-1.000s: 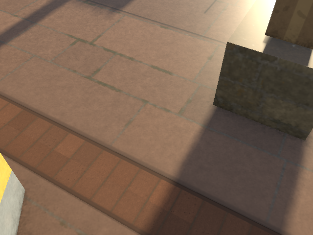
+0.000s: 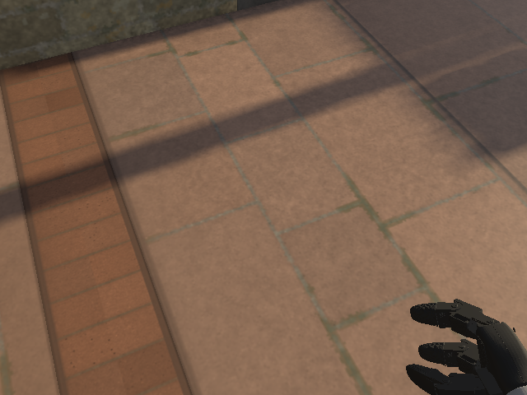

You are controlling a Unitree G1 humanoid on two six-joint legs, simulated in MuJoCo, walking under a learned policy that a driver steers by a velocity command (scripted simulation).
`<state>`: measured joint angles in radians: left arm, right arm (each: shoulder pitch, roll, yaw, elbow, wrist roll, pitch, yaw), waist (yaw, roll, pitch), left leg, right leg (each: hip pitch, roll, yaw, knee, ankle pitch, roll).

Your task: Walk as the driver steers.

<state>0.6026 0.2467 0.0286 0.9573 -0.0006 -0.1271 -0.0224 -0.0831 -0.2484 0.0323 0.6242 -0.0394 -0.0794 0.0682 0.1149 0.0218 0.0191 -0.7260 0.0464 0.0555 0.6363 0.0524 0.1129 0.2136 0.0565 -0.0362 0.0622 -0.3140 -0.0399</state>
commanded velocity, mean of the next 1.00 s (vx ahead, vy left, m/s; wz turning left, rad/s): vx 1.00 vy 0.00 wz -0.33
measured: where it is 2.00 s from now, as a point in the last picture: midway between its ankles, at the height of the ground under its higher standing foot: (432, 60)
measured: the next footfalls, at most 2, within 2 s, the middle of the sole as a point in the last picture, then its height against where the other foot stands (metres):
left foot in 0.08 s outside the picture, level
right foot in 0.54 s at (337, 294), level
